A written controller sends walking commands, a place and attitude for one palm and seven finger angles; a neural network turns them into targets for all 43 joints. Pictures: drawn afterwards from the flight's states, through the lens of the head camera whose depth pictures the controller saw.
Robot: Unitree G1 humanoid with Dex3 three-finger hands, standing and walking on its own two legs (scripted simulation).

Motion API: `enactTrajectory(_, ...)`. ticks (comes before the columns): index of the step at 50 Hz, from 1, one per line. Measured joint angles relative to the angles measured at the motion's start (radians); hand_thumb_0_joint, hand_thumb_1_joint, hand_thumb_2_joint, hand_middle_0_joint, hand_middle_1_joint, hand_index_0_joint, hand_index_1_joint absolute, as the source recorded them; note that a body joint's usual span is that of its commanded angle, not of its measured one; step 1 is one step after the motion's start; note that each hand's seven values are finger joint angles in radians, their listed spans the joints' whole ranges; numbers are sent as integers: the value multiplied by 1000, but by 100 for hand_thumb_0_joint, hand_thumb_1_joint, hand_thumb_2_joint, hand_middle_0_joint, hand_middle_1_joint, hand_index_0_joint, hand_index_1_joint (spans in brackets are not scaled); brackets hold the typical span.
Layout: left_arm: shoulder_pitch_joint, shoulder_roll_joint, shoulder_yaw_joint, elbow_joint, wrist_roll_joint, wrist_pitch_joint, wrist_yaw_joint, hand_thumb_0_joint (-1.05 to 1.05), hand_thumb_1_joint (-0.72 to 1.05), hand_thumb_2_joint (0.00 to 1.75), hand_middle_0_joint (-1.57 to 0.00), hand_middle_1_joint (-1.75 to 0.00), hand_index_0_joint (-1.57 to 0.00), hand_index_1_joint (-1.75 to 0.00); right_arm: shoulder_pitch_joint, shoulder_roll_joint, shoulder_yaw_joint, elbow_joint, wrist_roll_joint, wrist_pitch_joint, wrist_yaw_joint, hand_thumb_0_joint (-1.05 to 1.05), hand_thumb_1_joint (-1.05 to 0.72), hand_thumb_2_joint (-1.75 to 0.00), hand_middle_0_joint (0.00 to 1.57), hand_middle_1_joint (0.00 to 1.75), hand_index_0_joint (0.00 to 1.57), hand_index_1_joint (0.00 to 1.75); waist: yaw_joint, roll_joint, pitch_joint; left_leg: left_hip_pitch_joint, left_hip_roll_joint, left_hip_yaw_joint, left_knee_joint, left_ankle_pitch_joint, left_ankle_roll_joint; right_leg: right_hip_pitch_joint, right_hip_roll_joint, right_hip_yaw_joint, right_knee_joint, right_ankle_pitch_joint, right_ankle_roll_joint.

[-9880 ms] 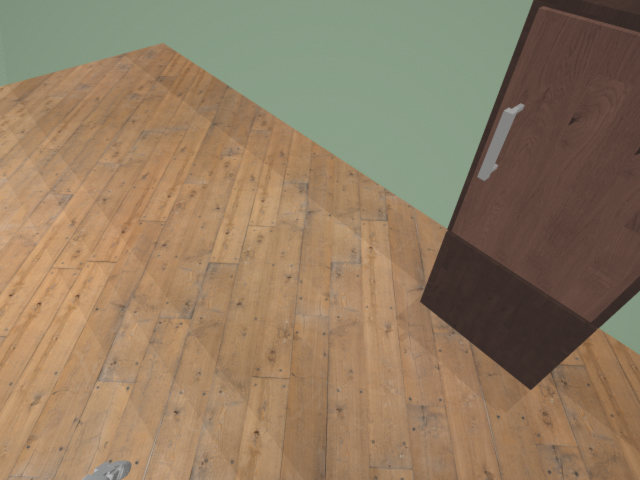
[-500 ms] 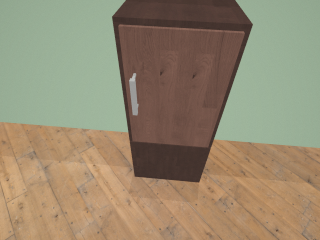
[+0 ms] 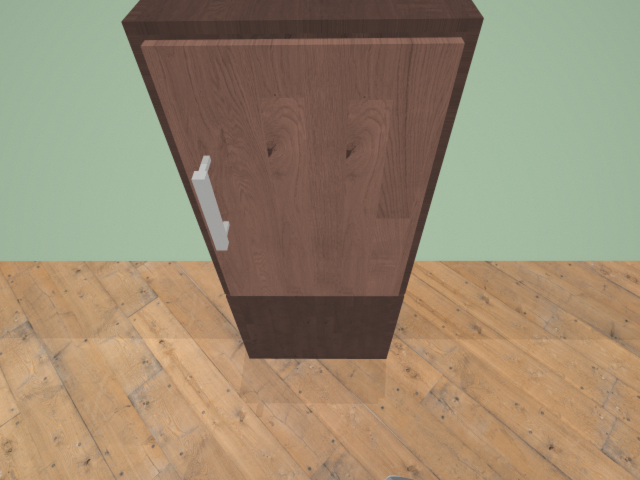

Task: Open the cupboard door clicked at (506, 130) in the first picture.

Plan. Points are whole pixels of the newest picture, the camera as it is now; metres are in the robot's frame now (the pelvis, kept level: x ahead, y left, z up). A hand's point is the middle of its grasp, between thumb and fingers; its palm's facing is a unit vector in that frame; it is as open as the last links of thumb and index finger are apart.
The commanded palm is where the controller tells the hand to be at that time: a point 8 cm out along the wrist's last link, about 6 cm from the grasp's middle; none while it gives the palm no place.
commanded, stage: come to a stop and stand still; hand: left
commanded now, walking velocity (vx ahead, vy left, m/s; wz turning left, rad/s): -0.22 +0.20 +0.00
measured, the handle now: (214, 205) +0.54 +0.19 +0.01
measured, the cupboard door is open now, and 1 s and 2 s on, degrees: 0 0 0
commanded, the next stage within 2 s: look again from close up in 1.34 s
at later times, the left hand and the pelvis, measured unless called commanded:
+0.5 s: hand out of the picture +0.00 +0.22 -0.16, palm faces +0.11 -0.98 -0.18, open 7.3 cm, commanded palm none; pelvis -0.03 +0.04 +0.02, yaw +2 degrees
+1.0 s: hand out of the picture -0.10 +0.18 -0.16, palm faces +0.06 -0.98 -0.17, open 7.3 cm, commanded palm none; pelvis -0.07 +0.03 +0.02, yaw +1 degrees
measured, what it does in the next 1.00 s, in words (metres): steps on the spot: left foot, then right foot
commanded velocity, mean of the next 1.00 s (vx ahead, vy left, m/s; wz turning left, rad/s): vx -0.03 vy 0.03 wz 0.00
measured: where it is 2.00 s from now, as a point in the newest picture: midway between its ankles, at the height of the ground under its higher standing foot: outside the picture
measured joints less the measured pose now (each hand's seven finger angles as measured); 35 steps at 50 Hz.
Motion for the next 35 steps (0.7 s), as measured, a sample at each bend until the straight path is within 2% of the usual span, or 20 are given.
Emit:
enactTrajectory(2, -24, -19, -9, -6, -5, -8, 13, 1, 94, 90, -20, -30, -20, -29, -19, -23, -5, 1, 7, 24, -4, 0, -90, -90, 20, 30, 20, 30, -1, 36, 15, -77, -1, -48, 195, -59, 18, 16, 12, -27, 33, -53, 1)
enactTrajectory(3, -32, -28, -15, -10, -5, -7, 17, 1, 93, 90, -20, -30, -20, -29, -33, -34, -9, -4, 10, 34, -7, 0, -90, -90, 20, 30, 20, 30, 0, 45, 18, -112, -7, -53, 261, -72, 21, 28, 15, -34, 29, -66, 0)
enactTrajectory(6, -50, -49, -28, -19, -1, 12, 31, 0, 92, 90, -20, -30, -20, -29, -95, -55, -19, -35, 14, 55, -9, 0, -91, -90, 20, 30, 20, 30, 1, 39, 27, -198, -24, -32, 330, -71, 14, 50, 10, -41, 0, -58, 1)
enactTrajectory(11, -70, -71, -28, -35, 3, 52, 39, 0, 92, 90, -20, -30, -20, -29, -192, -66, -29, -108, 7, 66, 3, 0, -91, -90, 20, 30, 19, 30, 20, 5, 29, -273, -39, -4, 259, -6, 3, 43, -2, -44, -30, -25, 4)
enactTrajectory(15, -60, -52, -21, -43, 6, 71, 37, -1, 93, 90, -20, -30, -21, -30, -233, -62, -30, -157, 3, 55, 10, 0, -91, -90, 20, 30, 19, 30, 37, -26, 17, -234, -44, 8, 98, 85, 4, 15, -10, -40, -12, -14, 20)
enactTrajectory(17, -48, -36, -16, -38, 1, 87, 34, -1, 92, 90, -20, -30, -21, -30, -238, -51, -28, -172, 0, 45, 12, 0, -91, -90, 20, 30, 19, 30, 40, -54, 12, -215, -60, 22, 39, 158, 49, -8, -22, -22, 33, -59, 28)
enactTrajectory(19, -28, -29, -11, -29, -1, 105, 32, 0, 92, 90, -20, -30, -20, -29, -229, -40, -23, -187, -7, 46, 13, 0, -91, -90, 20, 30, 19, 30, 40, -61, -3, -212, -68, 28, 15, 173, 86, -37, -2, 29, 122, -200, 30)
enactTrajectory(22, 7, -25, -6, -16, 6, 109, 24, 0, 92, 90, -20, -30, -20, -29, -221, -32, -16, -184, -10, 53, 3, 0, -92, -90, 20, 30, 20, 30, 45, -58, -25, -193, -80, 30, -77, 223, 105, -70, 26, 92, 304, -226, 30)
enactTrajectory(24, 37, -24, -7, -7, 7, 100, 22, 0, 92, 90, -20, -30, -20, -29, -220, -34, -12, -176, -8, 54, 1, 0, -93, -90, 20, 30, 20, 30, 53, -57, -36, -182, -91, 36, -134, 259, 110, -56, 30, 106, 350, -213, 38)
enactTrajectory(26, 68, -25, -12, 8, 7, 94, 23, 0, 92, 90, -20, -30, -20, -29, -222, -38, -10, -169, -5, 51, 1, 0, -93, -90, 20, 30, 20, 30, 58, -55, -43, -175, -100, 43, -176, 285, 116, -10, 26, 102, 312, -226, 46)
enactTrajectory(30, 114, -32, -29, 50, 4, 94, 26, 0, 91, 90, -20, -30, -20, -29, -229, -39, -10, -160, -1, 41, 0, 0, -93, -90, 20, 30, 20, 30, 54, -49, -47, -169, -115, 64, -219, 314, 123, 117, 17, 90, 109, -274, 51)
enactTrajectory(33, 133, -41, -42, 77, 2, 81, 32, 0, 91, 90, -20, -30, -20, -29, -227, -40, -10, -144, 7, 36, 2, 0, -93, -90, 20, 30, 20, 30, 51, -46, -48, -182, -126, 76, -214, 321, 119, 213, 15, 93, -98, -172, 41)
enactTrajectory(35, 136, -62, -52, 96, 0, 72, 36, 0, 91, 90, -20, -30, -20, -29, -227, -55, -15, -124, 12, 40, 1, 0, -94, -90, 20, 30, 20, 30, 48, -13, -40, -173, -113, 68, -218, 327, 112, 235, 30, 85, -132, -145, 44)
